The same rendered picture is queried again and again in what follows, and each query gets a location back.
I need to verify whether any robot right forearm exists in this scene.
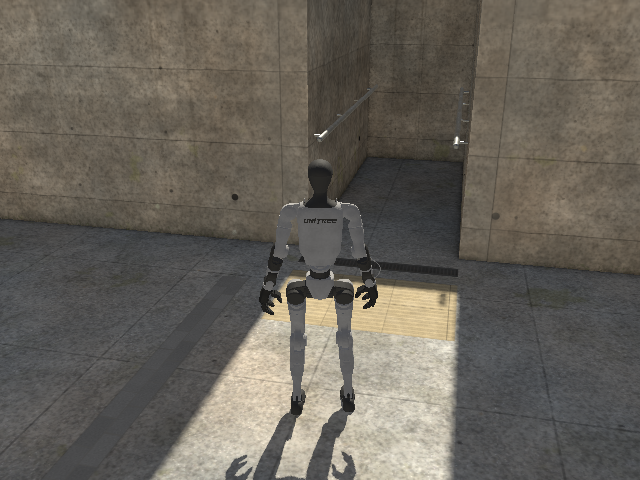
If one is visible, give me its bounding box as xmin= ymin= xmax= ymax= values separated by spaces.
xmin=356 ymin=243 xmax=376 ymax=288

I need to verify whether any right robot upper arm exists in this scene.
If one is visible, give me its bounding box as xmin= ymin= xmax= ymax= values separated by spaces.
xmin=341 ymin=202 xmax=367 ymax=259

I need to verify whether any robot left forearm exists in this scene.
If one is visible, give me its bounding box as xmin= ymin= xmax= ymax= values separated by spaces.
xmin=262 ymin=243 xmax=283 ymax=291

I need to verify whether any robot right hand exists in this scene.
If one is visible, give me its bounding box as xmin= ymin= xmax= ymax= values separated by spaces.
xmin=355 ymin=284 xmax=378 ymax=309

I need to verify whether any robot left hand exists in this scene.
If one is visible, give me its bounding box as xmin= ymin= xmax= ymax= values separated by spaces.
xmin=259 ymin=286 xmax=282 ymax=315

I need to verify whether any robot left foot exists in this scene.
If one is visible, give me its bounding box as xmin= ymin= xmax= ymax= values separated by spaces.
xmin=291 ymin=389 xmax=306 ymax=415

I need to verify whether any left robot upper arm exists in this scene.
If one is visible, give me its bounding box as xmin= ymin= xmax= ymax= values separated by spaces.
xmin=273 ymin=203 xmax=299 ymax=258

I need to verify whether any robot right shin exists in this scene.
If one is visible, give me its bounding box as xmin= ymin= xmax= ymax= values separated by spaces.
xmin=339 ymin=330 xmax=354 ymax=398

